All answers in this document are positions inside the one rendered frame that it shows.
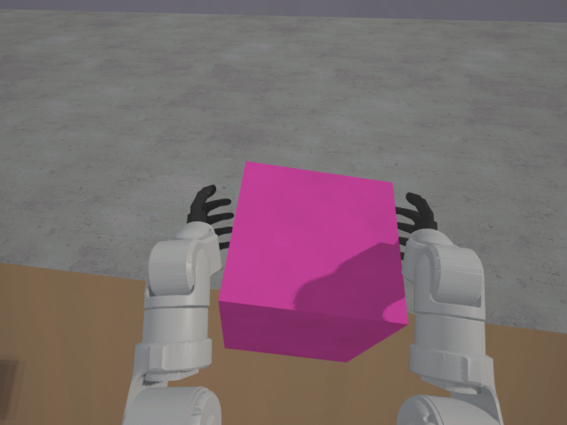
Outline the robot left hand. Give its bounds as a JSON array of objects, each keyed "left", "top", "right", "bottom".
[{"left": 186, "top": 185, "right": 234, "bottom": 250}]

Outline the left robot upper arm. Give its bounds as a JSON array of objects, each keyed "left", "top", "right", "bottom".
[{"left": 123, "top": 387, "right": 221, "bottom": 425}]

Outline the robot left forearm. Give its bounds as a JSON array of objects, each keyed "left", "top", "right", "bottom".
[{"left": 121, "top": 221, "right": 221, "bottom": 425}]

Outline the right robot upper arm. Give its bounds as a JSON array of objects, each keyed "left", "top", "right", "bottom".
[{"left": 396, "top": 394, "right": 500, "bottom": 425}]

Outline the robot right hand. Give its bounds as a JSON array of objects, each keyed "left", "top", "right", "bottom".
[{"left": 395, "top": 192, "right": 438, "bottom": 260}]

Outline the robot right forearm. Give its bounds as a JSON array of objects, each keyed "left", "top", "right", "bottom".
[{"left": 401, "top": 228, "right": 504, "bottom": 425}]

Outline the carton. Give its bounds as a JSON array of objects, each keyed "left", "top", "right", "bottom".
[{"left": 218, "top": 161, "right": 408, "bottom": 362}]

